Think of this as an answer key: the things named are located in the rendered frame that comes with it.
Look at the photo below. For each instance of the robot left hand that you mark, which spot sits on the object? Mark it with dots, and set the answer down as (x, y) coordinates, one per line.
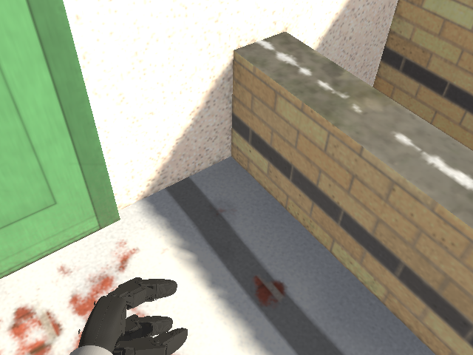
(108, 327)

